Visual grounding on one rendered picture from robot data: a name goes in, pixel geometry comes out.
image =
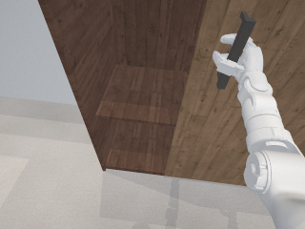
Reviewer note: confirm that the robot right forearm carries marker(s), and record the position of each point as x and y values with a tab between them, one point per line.
262	120

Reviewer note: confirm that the robot right upper arm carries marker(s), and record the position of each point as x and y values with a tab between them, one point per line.
279	180

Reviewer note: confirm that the robot right hand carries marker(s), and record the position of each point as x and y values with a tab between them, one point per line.
250	60

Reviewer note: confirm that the handle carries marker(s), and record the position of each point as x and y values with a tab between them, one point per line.
243	34

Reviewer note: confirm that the wardrobe door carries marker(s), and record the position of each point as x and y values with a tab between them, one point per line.
209	140

